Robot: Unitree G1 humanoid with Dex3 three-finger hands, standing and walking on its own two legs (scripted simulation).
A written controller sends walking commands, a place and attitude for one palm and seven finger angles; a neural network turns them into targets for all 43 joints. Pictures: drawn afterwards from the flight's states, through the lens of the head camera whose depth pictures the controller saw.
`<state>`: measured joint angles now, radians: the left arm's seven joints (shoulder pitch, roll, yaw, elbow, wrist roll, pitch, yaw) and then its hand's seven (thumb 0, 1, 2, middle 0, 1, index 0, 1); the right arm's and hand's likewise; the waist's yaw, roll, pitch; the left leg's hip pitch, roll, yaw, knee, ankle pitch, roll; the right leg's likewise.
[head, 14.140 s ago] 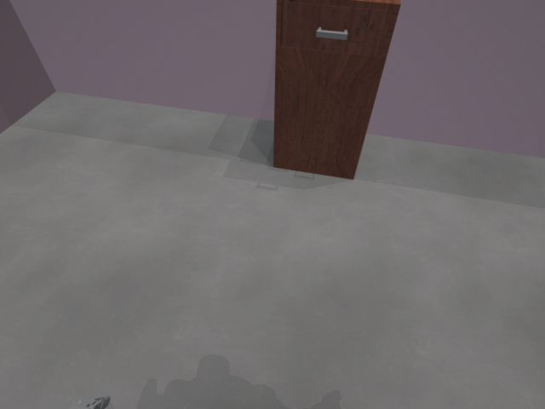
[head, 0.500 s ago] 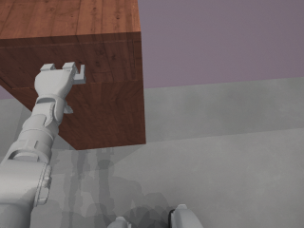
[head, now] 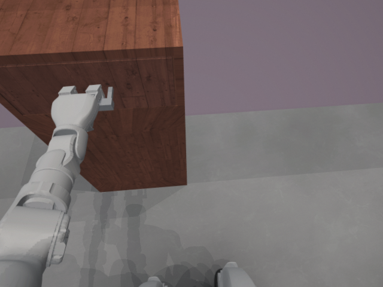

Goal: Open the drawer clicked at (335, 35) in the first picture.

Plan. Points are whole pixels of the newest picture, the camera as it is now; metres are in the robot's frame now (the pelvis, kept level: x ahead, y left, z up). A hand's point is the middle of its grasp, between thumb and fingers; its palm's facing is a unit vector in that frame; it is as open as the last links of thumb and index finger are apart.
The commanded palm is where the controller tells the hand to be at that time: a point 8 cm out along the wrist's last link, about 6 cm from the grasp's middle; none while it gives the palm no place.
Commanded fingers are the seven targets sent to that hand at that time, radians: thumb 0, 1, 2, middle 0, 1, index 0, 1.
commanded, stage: pull the drawer open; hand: left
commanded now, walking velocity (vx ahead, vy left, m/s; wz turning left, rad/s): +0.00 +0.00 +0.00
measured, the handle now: (88, 99) +0.53 +0.23 +0.03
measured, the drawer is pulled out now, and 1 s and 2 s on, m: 0.00 0.11 0.24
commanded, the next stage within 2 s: none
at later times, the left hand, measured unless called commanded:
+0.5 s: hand (84, 145) +0.42 +0.22 +0.01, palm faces -0.01 -0.03 -1.00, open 5.6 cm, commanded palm +0.38 +0.22 +0.06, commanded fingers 0.00 0.90 0.90 -0.40 -1.35 -0.40 -1.35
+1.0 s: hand (80, 168) +0.36 +0.22 +0.01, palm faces -0.01 -0.02 -1.00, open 5.6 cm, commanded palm +0.33 +0.22 +0.06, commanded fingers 0.00 0.90 0.90 -0.40 -1.35 -0.40 -1.35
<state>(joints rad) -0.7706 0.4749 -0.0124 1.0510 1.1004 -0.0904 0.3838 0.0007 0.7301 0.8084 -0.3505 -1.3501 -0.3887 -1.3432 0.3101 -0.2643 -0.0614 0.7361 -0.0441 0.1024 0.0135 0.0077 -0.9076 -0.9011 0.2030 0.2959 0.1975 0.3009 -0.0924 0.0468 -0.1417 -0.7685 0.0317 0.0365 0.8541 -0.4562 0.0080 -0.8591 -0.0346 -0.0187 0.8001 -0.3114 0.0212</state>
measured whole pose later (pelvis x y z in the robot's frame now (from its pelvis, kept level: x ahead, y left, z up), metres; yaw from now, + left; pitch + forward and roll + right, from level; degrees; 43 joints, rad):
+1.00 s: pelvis +0.00 -0.01 +0.02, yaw +1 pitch +14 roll +0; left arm -0.32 0.36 -0.06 0.66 1.09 -0.05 0.43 0.01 0.73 0.82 -0.33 -1.35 -0.39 -1.35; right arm 0.22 -0.25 -0.07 0.69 -0.02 0.08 -0.01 0.01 -0.91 -0.90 0.20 0.30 0.20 0.30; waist 0.00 0.05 -0.11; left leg -0.57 0.03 0.03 0.75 -0.42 -0.01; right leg -0.68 -0.03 -0.02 0.74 -0.31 0.00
